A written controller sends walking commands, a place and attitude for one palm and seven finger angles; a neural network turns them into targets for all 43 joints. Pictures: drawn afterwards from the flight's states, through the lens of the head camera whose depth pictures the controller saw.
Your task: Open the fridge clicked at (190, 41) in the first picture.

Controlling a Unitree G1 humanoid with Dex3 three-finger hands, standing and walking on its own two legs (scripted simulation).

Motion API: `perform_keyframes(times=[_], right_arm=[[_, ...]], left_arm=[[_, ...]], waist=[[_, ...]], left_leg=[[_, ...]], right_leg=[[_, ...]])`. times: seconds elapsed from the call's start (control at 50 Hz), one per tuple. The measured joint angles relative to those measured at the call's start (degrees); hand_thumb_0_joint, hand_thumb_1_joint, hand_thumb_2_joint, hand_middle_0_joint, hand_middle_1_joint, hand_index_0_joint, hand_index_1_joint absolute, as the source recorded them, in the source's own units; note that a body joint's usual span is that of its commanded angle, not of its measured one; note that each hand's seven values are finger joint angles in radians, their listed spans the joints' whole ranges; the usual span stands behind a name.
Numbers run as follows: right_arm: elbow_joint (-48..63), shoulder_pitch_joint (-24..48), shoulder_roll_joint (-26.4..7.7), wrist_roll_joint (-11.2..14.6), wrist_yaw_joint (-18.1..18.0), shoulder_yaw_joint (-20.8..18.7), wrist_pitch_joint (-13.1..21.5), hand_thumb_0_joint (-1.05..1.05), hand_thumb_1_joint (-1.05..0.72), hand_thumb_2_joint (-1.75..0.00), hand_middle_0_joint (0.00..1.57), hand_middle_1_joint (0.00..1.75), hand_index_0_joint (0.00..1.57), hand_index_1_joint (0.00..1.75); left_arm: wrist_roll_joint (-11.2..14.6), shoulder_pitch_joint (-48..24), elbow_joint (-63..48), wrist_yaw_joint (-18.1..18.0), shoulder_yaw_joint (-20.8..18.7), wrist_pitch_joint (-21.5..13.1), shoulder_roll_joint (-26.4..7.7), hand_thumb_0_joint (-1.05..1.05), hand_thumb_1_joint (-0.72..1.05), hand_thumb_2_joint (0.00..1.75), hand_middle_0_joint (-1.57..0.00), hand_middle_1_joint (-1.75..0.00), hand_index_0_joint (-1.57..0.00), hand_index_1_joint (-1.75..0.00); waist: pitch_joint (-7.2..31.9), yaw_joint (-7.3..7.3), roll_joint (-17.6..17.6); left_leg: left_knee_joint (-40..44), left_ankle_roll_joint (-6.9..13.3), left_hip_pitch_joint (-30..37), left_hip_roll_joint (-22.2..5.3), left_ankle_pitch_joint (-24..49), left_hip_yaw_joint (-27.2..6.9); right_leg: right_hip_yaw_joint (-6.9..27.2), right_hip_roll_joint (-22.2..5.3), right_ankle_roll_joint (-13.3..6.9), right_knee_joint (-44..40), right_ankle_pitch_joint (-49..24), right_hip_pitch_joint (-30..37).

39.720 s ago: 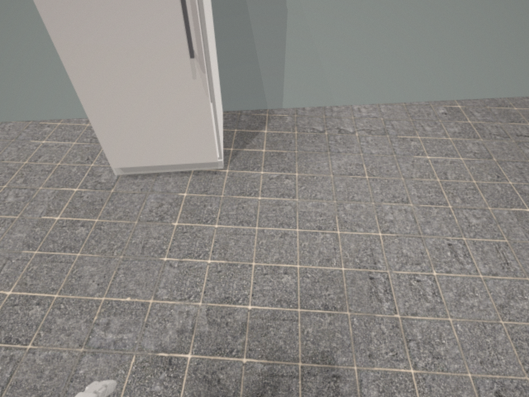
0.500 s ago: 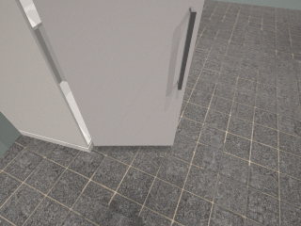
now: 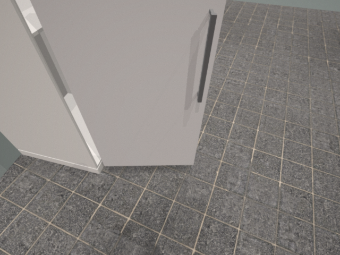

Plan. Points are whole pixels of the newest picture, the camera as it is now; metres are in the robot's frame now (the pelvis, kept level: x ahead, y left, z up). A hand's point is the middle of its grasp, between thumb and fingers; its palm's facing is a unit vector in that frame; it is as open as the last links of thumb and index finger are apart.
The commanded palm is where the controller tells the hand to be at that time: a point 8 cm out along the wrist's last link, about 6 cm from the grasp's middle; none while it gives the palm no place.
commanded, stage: stand and wait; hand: right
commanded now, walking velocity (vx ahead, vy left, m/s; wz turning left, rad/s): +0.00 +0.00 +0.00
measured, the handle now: (204, 62) +0.72 -0.07 +0.07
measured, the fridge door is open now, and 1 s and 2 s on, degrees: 74 74 74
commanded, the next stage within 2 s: none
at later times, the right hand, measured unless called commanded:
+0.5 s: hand out of the picture +0.09 -0.23 -0.16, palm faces -0.02 +0.95 -0.31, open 7.3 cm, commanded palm none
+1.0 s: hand out of the picture +0.10 -0.21 -0.16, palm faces -0.02 +0.95 -0.31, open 7.3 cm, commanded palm none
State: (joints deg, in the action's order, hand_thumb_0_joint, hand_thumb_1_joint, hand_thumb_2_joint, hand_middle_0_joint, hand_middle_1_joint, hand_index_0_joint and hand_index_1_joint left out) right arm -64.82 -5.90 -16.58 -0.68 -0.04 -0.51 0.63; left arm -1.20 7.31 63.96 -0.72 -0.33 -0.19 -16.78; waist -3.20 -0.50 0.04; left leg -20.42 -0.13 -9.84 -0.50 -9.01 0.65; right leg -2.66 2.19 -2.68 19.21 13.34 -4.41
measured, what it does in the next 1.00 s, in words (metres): stands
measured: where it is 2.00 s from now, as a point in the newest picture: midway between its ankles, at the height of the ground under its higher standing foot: outside the picture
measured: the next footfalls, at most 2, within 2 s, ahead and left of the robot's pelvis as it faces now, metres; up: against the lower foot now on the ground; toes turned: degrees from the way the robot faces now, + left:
none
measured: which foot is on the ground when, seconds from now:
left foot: down 0.00-1.00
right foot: down 0.00-1.00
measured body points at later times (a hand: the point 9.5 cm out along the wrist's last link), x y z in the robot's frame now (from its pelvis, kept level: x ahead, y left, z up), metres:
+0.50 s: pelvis +0.01 +0.01 +0.00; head +0.03 +0.01 +0.45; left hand +0.08 +0.30 -0.14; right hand +0.09 -0.28 -0.14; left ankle +0.02 +0.12 -0.75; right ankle -0.03 -0.08 -0.75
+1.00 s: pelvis +0.01 +0.02 +0.00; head +0.02 +0.02 +0.45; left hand +0.08 +0.31 -0.14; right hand +0.10 -0.26 -0.13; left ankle +0.02 +0.12 -0.75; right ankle -0.03 -0.08 -0.75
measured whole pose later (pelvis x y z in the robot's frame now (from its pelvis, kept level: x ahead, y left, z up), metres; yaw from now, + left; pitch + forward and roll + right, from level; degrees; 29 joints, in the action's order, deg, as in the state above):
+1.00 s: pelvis +0.01 +0.02 +0.00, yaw +0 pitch -1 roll +0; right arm -65.0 -4.7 -17.8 -0.5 0.1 -0.2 1.1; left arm -1.2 6.8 64.5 -0.5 0.1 -0.2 -18.6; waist -2.8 -0.8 0.3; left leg -17.5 1.5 -7.7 1.1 -8.4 1.7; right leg -1.7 0.6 -0.8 15.8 12.2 -2.2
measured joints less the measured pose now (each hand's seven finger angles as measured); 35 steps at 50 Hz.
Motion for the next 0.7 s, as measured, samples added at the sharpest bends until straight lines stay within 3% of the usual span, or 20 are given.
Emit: perform_keyframes(times=[0.7], right_arm=[[-0.1, 1.1, -1.2, 0.2, 0.2, 0.4, 0.4, 0.0, -0.91, -0.9, 0.2, 0.3, 0.21, 0.3]], left_arm=[[0.1, -0.7, 0.5, 0.3, 0.4, 0.1, -1.6, 0.0, 0.91, 0.9, -0.21, -0.3, -0.2, -0.3]], waist=[[0.2, -0.28, 0.1]], left_leg=[[2.4, 1.1, 1.8, 1.0, 0.3, 1.0]], right_leg=[[0.9, -1.0, 1.3, -2.9, -0.9, 1.8]])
